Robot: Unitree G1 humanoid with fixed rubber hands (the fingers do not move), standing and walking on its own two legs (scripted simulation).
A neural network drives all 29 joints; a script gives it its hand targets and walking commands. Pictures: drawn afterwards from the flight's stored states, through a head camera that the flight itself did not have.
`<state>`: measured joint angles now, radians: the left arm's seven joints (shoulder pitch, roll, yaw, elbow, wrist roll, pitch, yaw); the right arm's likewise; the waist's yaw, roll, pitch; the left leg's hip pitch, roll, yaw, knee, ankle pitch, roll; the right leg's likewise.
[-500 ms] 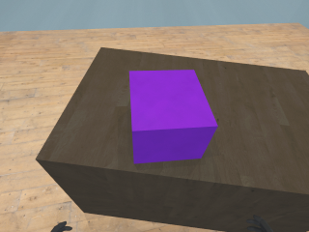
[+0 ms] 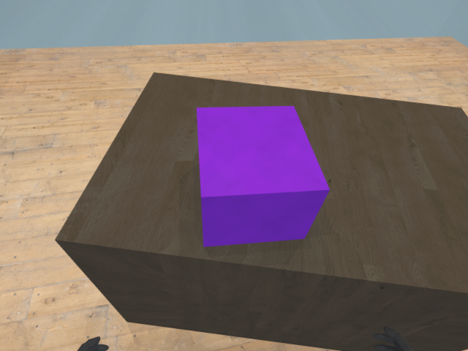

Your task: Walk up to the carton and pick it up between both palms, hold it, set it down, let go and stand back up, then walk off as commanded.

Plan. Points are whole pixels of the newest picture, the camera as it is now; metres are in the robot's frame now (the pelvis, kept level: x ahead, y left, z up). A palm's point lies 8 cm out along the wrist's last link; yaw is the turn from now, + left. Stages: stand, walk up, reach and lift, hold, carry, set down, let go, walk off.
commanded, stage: stand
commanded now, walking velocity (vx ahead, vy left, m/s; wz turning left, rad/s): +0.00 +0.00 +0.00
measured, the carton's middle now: (250, 173) +0.49 +0.00 -0.01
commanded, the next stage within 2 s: walk off in 1.38 s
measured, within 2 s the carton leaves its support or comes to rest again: neither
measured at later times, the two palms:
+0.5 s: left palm out of the picture +0.05 +0.28 -0.11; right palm out of the picture +0.10 -0.29 -0.08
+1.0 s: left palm out of the picture +0.03 +0.28 -0.12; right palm out of the picture +0.08 -0.29 -0.08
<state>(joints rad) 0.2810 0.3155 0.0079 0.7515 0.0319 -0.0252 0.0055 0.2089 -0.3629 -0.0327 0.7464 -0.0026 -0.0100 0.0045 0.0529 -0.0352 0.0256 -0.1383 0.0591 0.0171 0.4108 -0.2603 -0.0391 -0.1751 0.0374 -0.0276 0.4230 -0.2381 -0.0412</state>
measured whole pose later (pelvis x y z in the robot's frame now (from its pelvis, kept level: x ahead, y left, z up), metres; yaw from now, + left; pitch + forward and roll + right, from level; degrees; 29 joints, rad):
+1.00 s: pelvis -0.03 +0.01 +0.00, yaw +0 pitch -3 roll +0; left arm 0.28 0.32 0.01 0.84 0.03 -0.03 0.00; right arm 0.20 -0.35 -0.03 0.86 0.00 -0.01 0.01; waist 0.05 -0.03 0.03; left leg -0.14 0.06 0.02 0.41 -0.22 -0.04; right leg -0.16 0.04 -0.03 0.39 -0.18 -0.04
